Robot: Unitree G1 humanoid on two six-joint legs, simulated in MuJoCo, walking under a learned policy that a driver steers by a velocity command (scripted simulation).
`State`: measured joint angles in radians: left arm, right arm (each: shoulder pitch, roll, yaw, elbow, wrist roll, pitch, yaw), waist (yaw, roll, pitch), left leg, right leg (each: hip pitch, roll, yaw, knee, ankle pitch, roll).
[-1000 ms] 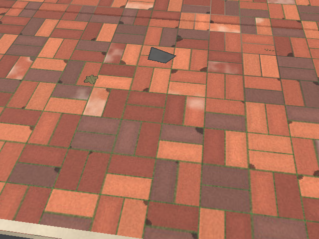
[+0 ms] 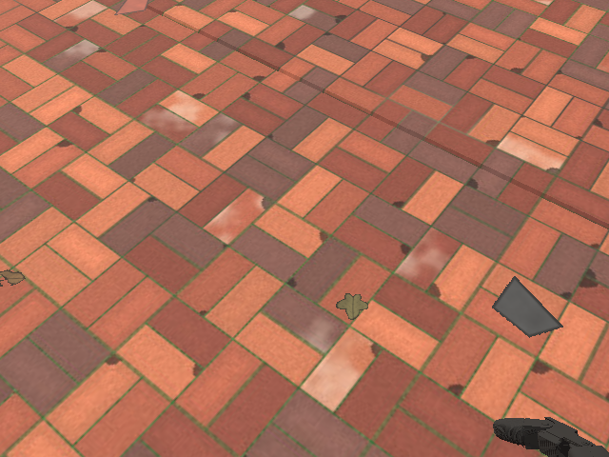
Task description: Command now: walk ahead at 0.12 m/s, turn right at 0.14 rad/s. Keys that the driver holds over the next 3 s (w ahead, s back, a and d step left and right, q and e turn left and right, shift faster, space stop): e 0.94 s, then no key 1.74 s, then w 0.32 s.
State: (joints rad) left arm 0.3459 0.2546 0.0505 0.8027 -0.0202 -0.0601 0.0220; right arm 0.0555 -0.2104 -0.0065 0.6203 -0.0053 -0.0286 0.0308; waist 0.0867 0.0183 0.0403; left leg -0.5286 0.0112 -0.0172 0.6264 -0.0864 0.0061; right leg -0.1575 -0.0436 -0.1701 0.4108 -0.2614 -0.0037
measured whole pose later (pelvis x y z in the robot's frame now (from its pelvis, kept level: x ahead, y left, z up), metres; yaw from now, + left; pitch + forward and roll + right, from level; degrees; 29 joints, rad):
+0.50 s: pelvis +0.06 -0.02 -0.02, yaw -16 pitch +1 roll +2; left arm 0.19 0.27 0.06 0.66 0.01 0.04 0.00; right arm 0.12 -0.27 -0.07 0.75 -0.01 0.02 -0.04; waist 0.00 0.01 0.02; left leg -0.41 0.09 0.15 0.72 -0.40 -0.03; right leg -0.35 -0.03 -0.03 0.64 -0.33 -0.04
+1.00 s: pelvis +0.07 -0.01 -0.01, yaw -34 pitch +3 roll +1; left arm 0.17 0.31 0.08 0.58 -0.02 0.05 0.04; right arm 0.10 -0.25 -0.07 0.71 -0.02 -0.01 -0.02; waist 0.01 -0.05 0.01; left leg -0.29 -0.04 -0.04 0.50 -0.24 0.03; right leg -0.43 0.13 0.18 0.80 -0.47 0.00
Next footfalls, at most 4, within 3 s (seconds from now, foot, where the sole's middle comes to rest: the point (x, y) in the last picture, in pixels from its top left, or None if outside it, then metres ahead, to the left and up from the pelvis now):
0.04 left None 0.17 0.11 -0.78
0.46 right None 0.08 -0.13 -0.78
0.94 left None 0.17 0.06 -0.78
1.30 right None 0.00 -0.14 -0.78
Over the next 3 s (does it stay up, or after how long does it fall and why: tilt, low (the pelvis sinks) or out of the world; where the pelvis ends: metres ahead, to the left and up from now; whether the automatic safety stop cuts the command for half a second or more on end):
stays up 0.12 -0.03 -0.01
